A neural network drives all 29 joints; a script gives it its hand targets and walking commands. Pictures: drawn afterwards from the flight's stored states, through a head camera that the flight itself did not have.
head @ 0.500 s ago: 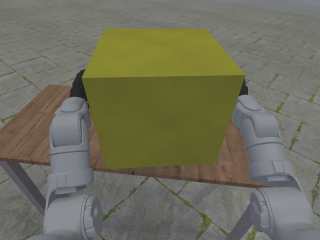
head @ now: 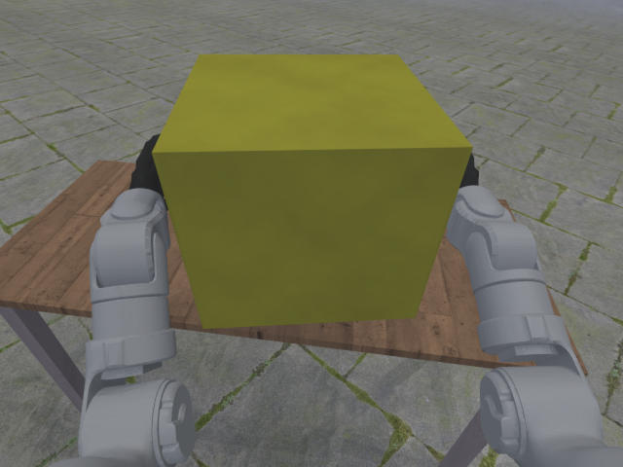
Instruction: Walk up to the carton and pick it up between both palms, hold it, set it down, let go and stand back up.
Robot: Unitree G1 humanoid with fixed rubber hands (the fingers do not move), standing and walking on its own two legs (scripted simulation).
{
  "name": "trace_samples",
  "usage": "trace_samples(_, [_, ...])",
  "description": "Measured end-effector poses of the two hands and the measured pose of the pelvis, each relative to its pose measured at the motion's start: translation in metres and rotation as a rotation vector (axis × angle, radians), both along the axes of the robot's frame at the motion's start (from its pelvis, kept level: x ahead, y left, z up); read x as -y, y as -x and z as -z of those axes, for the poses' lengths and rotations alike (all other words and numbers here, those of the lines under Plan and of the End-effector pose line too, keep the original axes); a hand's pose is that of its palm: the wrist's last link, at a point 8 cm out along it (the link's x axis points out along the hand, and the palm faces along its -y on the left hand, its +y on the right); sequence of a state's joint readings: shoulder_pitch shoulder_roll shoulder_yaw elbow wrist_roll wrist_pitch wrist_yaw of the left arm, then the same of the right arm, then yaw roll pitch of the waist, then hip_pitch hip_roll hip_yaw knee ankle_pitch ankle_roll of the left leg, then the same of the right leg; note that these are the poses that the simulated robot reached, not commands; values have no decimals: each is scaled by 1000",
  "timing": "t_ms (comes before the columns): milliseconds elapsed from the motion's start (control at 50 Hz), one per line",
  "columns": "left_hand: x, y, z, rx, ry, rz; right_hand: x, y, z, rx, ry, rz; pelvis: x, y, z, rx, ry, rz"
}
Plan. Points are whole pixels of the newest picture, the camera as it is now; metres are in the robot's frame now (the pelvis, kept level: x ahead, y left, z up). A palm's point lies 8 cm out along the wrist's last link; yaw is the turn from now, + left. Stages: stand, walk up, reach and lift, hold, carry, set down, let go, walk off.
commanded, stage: hold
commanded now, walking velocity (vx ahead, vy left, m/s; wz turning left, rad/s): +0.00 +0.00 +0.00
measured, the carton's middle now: (305, 184) +0.42 +0.00 +0.20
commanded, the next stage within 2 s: none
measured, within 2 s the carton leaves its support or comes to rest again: neither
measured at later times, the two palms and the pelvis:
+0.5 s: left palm (142, 201) +0.35 +0.19 +0.22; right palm (458, 180) +0.36 -0.18 +0.24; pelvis +0.00 +0.00 +0.00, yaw -1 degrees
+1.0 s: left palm (148, 199) +0.35 +0.18 +0.22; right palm (462, 183) +0.36 -0.19 +0.24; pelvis +0.00 +0.00 +0.00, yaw -1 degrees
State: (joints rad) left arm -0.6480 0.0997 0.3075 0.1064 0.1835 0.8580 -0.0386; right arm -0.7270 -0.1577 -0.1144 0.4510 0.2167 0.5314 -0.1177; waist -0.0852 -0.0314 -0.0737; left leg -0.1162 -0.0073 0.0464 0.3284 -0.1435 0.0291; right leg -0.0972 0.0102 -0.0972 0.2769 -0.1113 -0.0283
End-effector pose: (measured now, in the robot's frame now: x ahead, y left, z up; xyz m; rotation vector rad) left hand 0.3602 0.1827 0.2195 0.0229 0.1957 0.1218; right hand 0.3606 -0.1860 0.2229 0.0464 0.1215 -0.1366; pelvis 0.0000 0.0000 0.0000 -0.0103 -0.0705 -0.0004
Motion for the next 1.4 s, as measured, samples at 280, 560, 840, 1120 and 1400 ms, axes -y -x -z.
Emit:
trace_samples(280, [4, 5, -1, 19, -5, 1, 4, 5, -6, 19, 19, -3, -2, 0, 0, -1, 1, 19])
trace_samples(560, [-7, 11, -3, -2, 18, -25, -8, 1, -18, -2, 22, -25, 1, 4, 1, 7, -2, 9])
trace_samples(840, [-4, 5, -4, 3, -6, -13, -5, -1, -12, 4, 13, -17, -4, 2, 1, -14, 2, 6])
trace_samples(1120, [0, 6, -1, 6, 12, -7, 0, 2, -16, 6, 26, -9, -4, -2, 1, 0, 1, 22])
trace_samples(1400, [-6, 7, -3, 4, 3, -20, -7, -2, -16, 6, 20, -23, -3, 0, 1, -7, 2, 10])
